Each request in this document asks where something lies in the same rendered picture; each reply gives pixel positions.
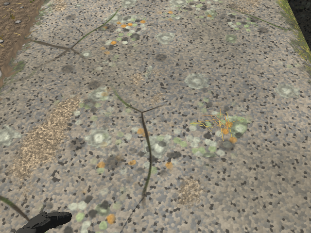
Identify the left robot hand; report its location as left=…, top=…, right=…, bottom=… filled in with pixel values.
left=14, top=212, right=72, bottom=233

